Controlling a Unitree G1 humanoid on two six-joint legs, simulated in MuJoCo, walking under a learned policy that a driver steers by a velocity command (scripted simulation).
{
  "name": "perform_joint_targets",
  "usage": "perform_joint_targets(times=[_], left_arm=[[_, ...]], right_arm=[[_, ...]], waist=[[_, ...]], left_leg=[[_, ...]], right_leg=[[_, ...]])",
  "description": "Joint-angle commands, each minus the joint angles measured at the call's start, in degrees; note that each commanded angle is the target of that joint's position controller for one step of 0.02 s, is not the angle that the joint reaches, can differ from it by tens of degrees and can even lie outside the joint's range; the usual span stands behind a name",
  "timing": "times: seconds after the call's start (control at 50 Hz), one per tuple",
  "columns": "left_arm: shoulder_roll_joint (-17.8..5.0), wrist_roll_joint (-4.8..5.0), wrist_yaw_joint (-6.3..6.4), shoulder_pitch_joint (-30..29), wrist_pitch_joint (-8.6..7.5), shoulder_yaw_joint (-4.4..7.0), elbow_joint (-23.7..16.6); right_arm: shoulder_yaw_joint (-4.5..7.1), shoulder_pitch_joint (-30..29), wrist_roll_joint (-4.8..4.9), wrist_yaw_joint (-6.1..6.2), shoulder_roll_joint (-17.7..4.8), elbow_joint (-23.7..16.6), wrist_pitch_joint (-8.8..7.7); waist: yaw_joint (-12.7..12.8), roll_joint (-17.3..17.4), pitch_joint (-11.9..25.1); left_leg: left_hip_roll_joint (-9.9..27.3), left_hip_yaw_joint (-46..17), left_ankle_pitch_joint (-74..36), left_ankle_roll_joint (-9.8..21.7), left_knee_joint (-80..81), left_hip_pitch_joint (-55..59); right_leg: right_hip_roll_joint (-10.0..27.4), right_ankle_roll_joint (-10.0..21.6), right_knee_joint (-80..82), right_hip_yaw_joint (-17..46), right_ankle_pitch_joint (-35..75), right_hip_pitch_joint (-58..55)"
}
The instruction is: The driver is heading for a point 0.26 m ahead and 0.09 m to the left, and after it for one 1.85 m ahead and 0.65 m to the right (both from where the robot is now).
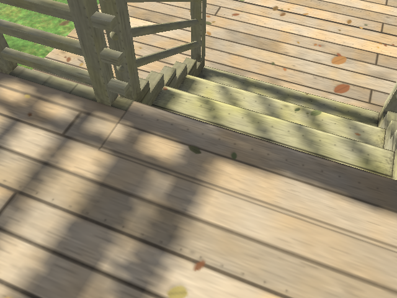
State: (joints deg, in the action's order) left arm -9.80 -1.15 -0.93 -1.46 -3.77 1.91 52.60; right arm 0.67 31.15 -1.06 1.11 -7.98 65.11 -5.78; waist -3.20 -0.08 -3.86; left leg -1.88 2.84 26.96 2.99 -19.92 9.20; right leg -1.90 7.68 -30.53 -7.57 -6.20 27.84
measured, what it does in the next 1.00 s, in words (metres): walks ahead, turning right: left foot, then right foot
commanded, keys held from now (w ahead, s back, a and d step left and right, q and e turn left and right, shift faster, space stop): w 0.04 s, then w+q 0.02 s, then q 0.10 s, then e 0.84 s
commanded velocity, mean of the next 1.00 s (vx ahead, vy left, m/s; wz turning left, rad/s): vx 0.14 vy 0.00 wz -0.29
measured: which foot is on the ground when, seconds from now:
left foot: down 0.00-0.02, up 0.04-0.46, down 0.48-0.90, up 0.92-1.00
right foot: down 0.00-0.48, up 0.50-0.90, down 0.92-1.00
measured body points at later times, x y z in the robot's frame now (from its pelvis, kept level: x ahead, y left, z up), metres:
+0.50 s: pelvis +0.21 +0.01 +0.01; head +0.25 +0.02 +0.46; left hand +0.18 +0.24 -0.15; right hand +0.32 -0.23 -0.12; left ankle +0.29 +0.09 -0.72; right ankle +0.13 -0.07 -0.71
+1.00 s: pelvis +0.20 -0.02 +0.02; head +0.21 -0.06 +0.46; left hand +0.39 +0.20 -0.09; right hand +0.19 -0.30 -0.13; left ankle +0.28 +0.10 -0.68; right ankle +0.17 -0.09 -0.72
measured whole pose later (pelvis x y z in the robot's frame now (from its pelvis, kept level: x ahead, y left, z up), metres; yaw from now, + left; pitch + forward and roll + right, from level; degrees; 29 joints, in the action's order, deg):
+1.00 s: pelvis +0.20 -0.02 +0.02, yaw -22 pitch +0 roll +2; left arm -12.7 -1.4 -0.1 12.9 2.4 3.9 46.9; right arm 4.4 10.8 -1.2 1.4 -15.5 49.1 2.8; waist -0.3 2.6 -2.0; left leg 4.2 5.7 25.1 -1.6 -50.9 -26.9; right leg -1.3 3.8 -32.2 -1.2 -17.3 15.6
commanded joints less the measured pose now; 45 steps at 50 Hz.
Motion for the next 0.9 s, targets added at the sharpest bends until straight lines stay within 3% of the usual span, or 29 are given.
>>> perform_joint_targets(times=[0.02,0.04,0.06,0.08,0.1,0.14,0.18,0.24,0.32,0.36,0.42,0.46,0.48,0.5,0.52,0.54,0.56,0.6,0.7,0.82,0.86,0.88,0.9], left_arm=[[-14.47,-1.99,1.64,31.16,-0.71,4.72,5.74],[-14.96,-0.94,0.81,29.1,0.13,4.96,5.38],[-12.97,0.51,0.5,21.6,0.2,4.51,4.26],[-8.45,0.78,0.45,16.21,-0.38,3.26,3.09],[-5.52,0.41,0.53,14.46,-1.17,2.37,3.33],[-2.37,0.24,1.34,16.33,-2.39,1.11,5.02],[-3.28,0.04,1.46,19.4,-3.33,0.81,6.15],[-4.58,0.08,1.43,20.89,-3.03,0.22,7.23],[-6.05,0.38,1.72,23.66,-1.75,-0.1,7.76],[-7.29,0.23,1.93,24.52,-1.01,0.36,7.48],[-7.42,-0.19,2.31,24.67,0.24,1.05,6.79],[-7.63,0.37,2.48,22.43,0.75,1.68,5.76],[-5.74,1.25,2.5,22.59,0.56,1.38,3.94],[-1.32,2.14,2.97,27.59,1.08,0.8,2.89],[-4.9,0.86,3.34,28.27,2.59,2.03,3.39],[-6.45,-0.27,3.01,25.26,3.44,2.9,3.15],[-5.62,-0.68,2.53,22.45,3.96,3.11,2.37],[-4.99,-0.89,1.84,20.94,5.32,3.53,1.3],[-4.04,-0.51,1.29,19.09,7.57,3.28,-1.07],[-6.22,0.05,-0.59,13.49,8.27,2.93,-6.39],[-6.59,0.25,-0.84,14.63,7.85,2.99,-7.32],[-6.61,0.26,-0.78,17.01,7.43,3.03,-7.09],[-7.88,0.14,-0.61,19.03,6.72,3.38,-6.53]], right_arm=[[0.83,0.96,1.12,-0.36,-5.6,-4.26,-0.23],[1.51,4.35,2.06,-0.86,-4.9,-4.21,0.02],[2.19,-1.07,1.03,-0.69,-7.53,-5.71,0.44],[2.17,-5.77,0.6,-0.81,-7.16,-6.85,0.31],[2.18,-6.45,0.44,-0.71,-5.65,-6.6,0.53],[2.27,-3.7,-0.93,-0.83,-3.63,-5.67,2.35],[2.56,-4.22,-0.97,-0.96,-3.14,-6.17,3.6],[2.36,-8.68,-0.99,-1.06,-3.04,-7.69,4.24],[1.61,-17.63,0.03,-0.46,-3.47,-10.13,4.14],[1.75,-19.73,0.38,0.28,-4.83,-11.04,4.09],[2.28,-19.71,0.64,1.2,-6.58,-11.58,3.63],[2.85,-14.42,0.31,1.81,-7.56,-10.42,2.66],[3.94,-9.92,-0.72,2.26,-11.59,-10.09,1.83],[5.1,-8.38,-0.48,2.17,-16.18,-11.22,2.21],[4.65,-9.56,1.04,1.93,-13.99,-12.07,3.19],[3.95,-12.56,0.91,1.93,-11.14,-13.24,3.69],[3.34,-16.75,0.39,2.25,-9.21,-14.25,4.03],[2.96,-19.54,-0.42,3.03,-8.22,-14.96,4.51],[3.47,-18.59,-0.86,2.65,-10.56,-15.6,4.18],[4.65,-19.48,-1.24,0.99,-14.33,-16.97,5.25],[5.15,-19.93,-1.0,0.63,-15.68,-17.31,5.69],[5.39,-20.31,-0.71,0.48,-16.1,-17.41,6.06],[5.6,-18.51,-0.86,0.19,-15.35,-16.74,6.72]], waist=[[13.17,-3.56,16.94],[9.97,-10.06,21.32],[7.41,-3.87,12.83],[6.28,-0.83,5.11],[4.1,1.72,0.98],[1.04,0.44,0.64],[0.27,-1.09,1.5],[-0.54,-4.05,1.69],[2.33,-5.55,3.26],[3.27,-5.95,3.8],[3.56,-6.43,3.09],[0.6,-4.47,3.4],[0.0,1.49,8.14],[1.43,13.21,13.89],[1.06,11.6,16.95],[2.16,5.73,12.2],[3.24,3.86,7.69],[4.9,6.28,3.96],[4.85,6.6,6.34],[2.93,8.26,7.35],[3.49,7.63,7.57],[4.8,6.24,7.54],[5.33,1.84,6.65]], left_leg=[[5.85,1.48,-33.29,2.73,-43.93,-27.24],[-3.22,-2.85,1.71,2.08,-61.02,-40.4],[1.71,-6.5,-3.62,3.13,-61.93,-45.09],[3.75,-5.98,-7.99,3.02,-58.88,-44.72],[5.33,-5.92,-9.41,2.8,-55.4,-41.38],[6.19,-5.84,-8.39,1.55,-50.79,-34.47],[4.85,-4.77,-9.17,0.99,-47.58,-33.33],[4.37,-1.87,-14.16,-0.05,-36.74,-35.15],[2.3,1.25,-20.5,-1.58,-23.07,-32.81],[1.7,0.79,-19.81,-1.67,-20.72,-33.13],[1.26,-0.49,-15.88,-0.94,-15.84,-32.24],[2.16,-1.21,-24.34,-0.07,-4.85,-23.76],[10.71,-7.82,-43.61,1.93,-4.5,-12.83],[26.6,-20.54,-70.1,10.43,-5.89,-2.4],[29.2,-23.65,-66.02,15.56,-4.22,-5.42],[26.12,-19.57,-55.17,15.09,-1.7,-10.79],[22.91,-15.51,-45.19,13.05,0.64,-16.19],[18.41,-8.77,-36.49,10.24,3.25,-22.37],[18.7,-3.5,-32.26,10.66,3.31,-21.86],[21.22,-0.87,-18.35,9.12,3.33,-23.24],[22.02,0.11,-16.92,7.06,1.06,-23.8],[21.62,2.07,-15.96,4.58,-1.94,-26.22],[19.63,5.02,-12.01,0.83,-7.95,-30.07]], right_leg=[[16.73,7.14,4.12,23.03,-11.33,-42.62],[26.24,13.92,14.51,49.49,-14.89,-46.73],[24.1,11.98,17.04,42.8,-21.3,-38.6],[22.6,10.18,18.84,34.12,-13.73,-28.81],[20.29,8.06,19.81,26.69,-0.81,-21.52],[17.18,5.18,18.82,15.31,19.65,-14.99],[15.68,4.66,17.57,10.11,33.88,-14.08],[12.23,3.99,16.39,6.03,41.53,-15.71],[10.49,2.64,12.99,6.16,45.32,-19.45],[11.22,3.3,10.28,8.4,44.36,-22.06],[12.46,3.89,5.61,13.41,39.06,-24.11],[10.64,1.43,-1.11,14.9,30.42,-21.27],[7.32,-0.83,-10.57,12.98,19.14,-15.26],[-2.42,-3.27,-26.81,5.92,-20.24,-4.37],[-3.33,-4.05,-37.06,6.47,-34.28,-0.92],[-0.87,-4.65,-41.38,8.55,-30.85,0.56],[0.82,-5.45,-41.03,9.14,-26.65,1.45],[2.22,-7.17,-38.74,8.5,-21.24,0.41],[2.37,-8.52,-30.1,6.31,-18.75,-0.73],[3.1,-6.49,-15.57,2.95,-19.03,-8.03],[2.68,-5.27,-9.41,1.91,-17.62,-11.82],[1.98,-4.36,-3.05,1.58,-13.85,-16.49],[2.26,-3.32,4.9,5.39,-10.75,-20.81]])
Keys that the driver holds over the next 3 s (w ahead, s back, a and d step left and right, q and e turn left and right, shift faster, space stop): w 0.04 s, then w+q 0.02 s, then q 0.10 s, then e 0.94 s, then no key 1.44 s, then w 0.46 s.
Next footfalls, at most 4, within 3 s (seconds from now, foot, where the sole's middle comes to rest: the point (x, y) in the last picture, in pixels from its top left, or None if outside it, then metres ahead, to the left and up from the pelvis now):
0.48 left None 0.33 0.09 -0.75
0.92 right None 0.20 -0.12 -0.75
1.42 left None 0.29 0.07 -0.75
2.88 right None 0.27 -0.17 -0.75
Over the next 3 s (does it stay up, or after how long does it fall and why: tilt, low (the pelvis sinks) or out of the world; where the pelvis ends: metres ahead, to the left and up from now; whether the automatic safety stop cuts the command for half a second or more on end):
stays up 0.29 -0.10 0.02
